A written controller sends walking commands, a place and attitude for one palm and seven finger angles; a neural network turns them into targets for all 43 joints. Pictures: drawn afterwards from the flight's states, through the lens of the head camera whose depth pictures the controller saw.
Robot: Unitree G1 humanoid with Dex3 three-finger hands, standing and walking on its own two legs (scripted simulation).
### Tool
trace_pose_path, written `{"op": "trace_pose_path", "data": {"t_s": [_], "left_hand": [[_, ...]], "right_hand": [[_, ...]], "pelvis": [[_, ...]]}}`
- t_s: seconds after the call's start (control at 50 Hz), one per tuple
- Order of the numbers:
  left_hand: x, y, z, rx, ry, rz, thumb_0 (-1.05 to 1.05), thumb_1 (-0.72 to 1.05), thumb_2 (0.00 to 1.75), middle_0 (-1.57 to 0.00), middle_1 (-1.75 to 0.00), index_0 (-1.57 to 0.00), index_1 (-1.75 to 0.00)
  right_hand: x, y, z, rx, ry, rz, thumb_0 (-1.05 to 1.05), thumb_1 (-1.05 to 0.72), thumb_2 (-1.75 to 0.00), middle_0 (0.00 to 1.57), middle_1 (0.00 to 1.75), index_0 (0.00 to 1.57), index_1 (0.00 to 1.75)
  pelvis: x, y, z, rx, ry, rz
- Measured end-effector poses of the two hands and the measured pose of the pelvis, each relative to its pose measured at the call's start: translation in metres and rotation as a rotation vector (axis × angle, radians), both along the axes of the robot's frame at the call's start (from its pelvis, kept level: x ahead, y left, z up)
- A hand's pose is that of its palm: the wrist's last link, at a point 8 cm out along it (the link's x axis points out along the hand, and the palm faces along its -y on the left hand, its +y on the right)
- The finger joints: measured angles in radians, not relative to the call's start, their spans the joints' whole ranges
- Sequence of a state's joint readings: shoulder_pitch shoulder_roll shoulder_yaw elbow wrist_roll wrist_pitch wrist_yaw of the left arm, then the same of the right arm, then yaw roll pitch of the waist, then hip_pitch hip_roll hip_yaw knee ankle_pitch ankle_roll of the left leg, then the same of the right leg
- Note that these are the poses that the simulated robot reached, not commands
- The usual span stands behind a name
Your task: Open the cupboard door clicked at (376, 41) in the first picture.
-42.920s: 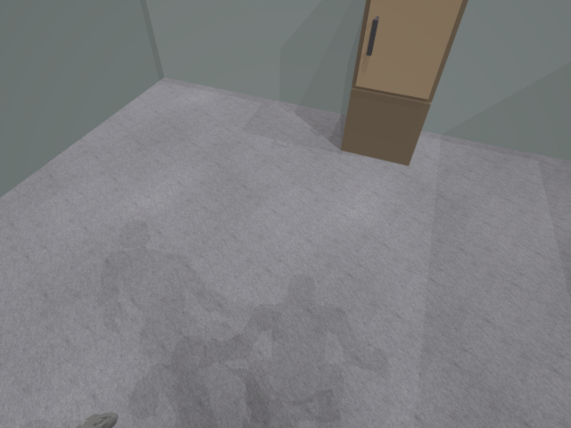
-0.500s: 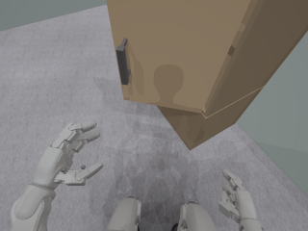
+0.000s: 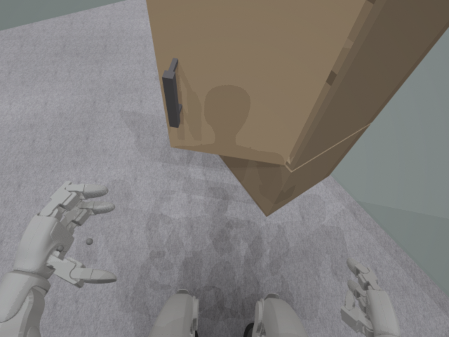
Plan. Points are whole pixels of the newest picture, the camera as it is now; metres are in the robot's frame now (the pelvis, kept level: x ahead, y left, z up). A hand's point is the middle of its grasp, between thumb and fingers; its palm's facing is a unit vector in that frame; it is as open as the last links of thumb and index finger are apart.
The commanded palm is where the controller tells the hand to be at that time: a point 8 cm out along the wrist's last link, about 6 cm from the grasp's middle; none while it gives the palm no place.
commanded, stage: raise the hand with hooked fingers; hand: left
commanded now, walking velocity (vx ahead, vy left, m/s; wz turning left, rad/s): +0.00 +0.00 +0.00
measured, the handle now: (174, 94) +0.60 +0.15 +0.02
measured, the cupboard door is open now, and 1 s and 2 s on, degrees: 48 48 48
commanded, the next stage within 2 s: move the hooked fingers beside the handle in 0.92 s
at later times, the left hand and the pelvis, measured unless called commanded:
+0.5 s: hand (66, 215) +0.29 +0.27 +0.04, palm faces -0.08 -1.00 -0.06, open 13.9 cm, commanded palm +0.27 +0.31 +0.04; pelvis +0.01 +0.00 +0.00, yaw +0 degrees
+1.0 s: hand (71, 222) +0.28 +0.27 +0.03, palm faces -0.09 -0.99 -0.05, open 14.0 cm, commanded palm +0.27 +0.31 +0.04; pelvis +0.00 -0.01 -0.01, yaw +0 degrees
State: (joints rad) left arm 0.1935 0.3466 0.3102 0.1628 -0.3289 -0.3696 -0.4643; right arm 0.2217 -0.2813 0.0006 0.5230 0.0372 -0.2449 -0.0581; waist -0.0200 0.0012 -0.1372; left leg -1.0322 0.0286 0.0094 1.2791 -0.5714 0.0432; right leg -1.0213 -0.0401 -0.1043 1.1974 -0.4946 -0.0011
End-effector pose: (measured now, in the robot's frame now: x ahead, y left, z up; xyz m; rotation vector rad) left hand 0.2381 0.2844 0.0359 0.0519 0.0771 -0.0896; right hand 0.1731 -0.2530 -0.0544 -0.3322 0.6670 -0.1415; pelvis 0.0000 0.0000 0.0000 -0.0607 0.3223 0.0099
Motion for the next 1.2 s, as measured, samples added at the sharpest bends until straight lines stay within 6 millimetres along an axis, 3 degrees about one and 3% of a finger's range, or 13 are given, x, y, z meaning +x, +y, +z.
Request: {"op": "trace_pose_path", "data": {"t_s": [0.1, 0.2, 0.48, 0.64, 0.78, 0.98, 1.1, 1.2], "left_hand": [[0.004, 0.018, 0.01, 0.025, -0.031, 0.056, 0.0, -0.38, 0.35, -0.29, -1.13, -0.29, -1.13], [0.011, 0.024, -0.001, 0.023, 0.03, 0.023, -0.01, -0.45, 0.32, -0.29, -1.17, -0.3, -1.17], [0.035, 0.046, 0.006, 0.018, -0.007, 0.021, -0.01, -0.49, 0.31, -0.3, -1.2, -0.3, -1.2], [0.033, 0.032, 0.003, 0.014, 0.01, -0.03, -0.01, -0.49, 0.31, -0.3, -1.2, -0.3, -1.2], [0.028, 0.039, 0.003, 0.009, -0.017, 0.031, -0.01, -0.49, 0.3, -0.3, -1.2, -0.3, -1.2], [0.026, 0.035, 0.0, 0.002, -0.003, -0.01, -0.01, -0.5, 0.3, -0.3, -1.2, -0.3, -1.2], [0.031, 0.041, -0.001, -0.006, -0.017, 0.016, -0.01, -0.5, 0.3, -0.3, -1.2, -0.3, -1.2], [0.046, 0.035, -0.004, -0.02, -0.021, -0.014, -0.01, -0.5, 0.3, -0.3, -1.2, -0.3, -1.2]], "right_hand": [[0.013, 0.011, 0.0, 0.023, -0.006, 0.041, 0.01, -0.9, -0.9, 0.21, 0.3, 0.2, 0.3], [0.018, 0.016, -0.007, 0.039, 0.013, 0.063, 0.01, -0.9, -0.9, 0.21, 0.3, 0.21, 0.3], [-0.006, -0.001, -0.021, 0.02, 0.101, 0.019, 0.01, -0.9, -0.9, 0.21, 0.3, 0.21, 0.3], [-0.016, -0.01, -0.016, 0.008, 0.099, -0.002, 0.01, -0.9, -0.9, 0.21, 0.3, 0.21, 0.3], [-0.016, -0.009, -0.016, 0.01, 0.094, 0.002, 0.01, -0.9, -0.9, 0.21, 0.3, 0.2, 0.3], [-0.01, -0.002, -0.015, 0.018, 0.074, 0.016, 0.01, -0.9, -0.9, 0.21, 0.3, 0.21, 0.3], [-0.006, 0.001, -0.017, 0.01, 0.075, 0.026, 0.01, -0.9, -0.9, 0.21, 0.3, 0.21, 0.3], [-0.006, 0.002, -0.021, -0.001, 0.089, 0.027, 0.01, -0.9, -0.9, 0.21, 0.3, 0.21, 0.3]], "pelvis": [[0.005, 0.0, 0.002, -0.004, 0.008, 0.007], [0.007, 0.0, 0.0, -0.007, 0.019, 0.008], [0.008, -0.004, -0.004, -0.006, 0.041, -0.002], [0.006, -0.004, -0.003, -0.002, 0.041, -0.012], [0.003, -0.006, -0.005, -0.002, 0.035, -0.006], [0.003, -0.006, -0.005, -0.006, 0.032, -0.006], [0.003, -0.004, -0.007, -0.01, 0.035, -0.001], [0.003, -0.001, -0.009, -0.013, 0.043, 0.001]]}}
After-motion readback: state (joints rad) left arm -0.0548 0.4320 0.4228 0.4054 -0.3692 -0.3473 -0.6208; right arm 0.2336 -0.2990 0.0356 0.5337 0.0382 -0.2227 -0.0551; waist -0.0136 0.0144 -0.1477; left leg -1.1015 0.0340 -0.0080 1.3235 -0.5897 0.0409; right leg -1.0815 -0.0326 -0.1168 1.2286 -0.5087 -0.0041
